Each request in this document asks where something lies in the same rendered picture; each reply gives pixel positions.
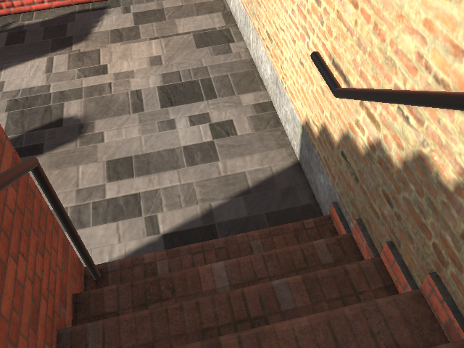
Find stairs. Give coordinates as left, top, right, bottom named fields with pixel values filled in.
left=57, top=215, right=464, bottom=348

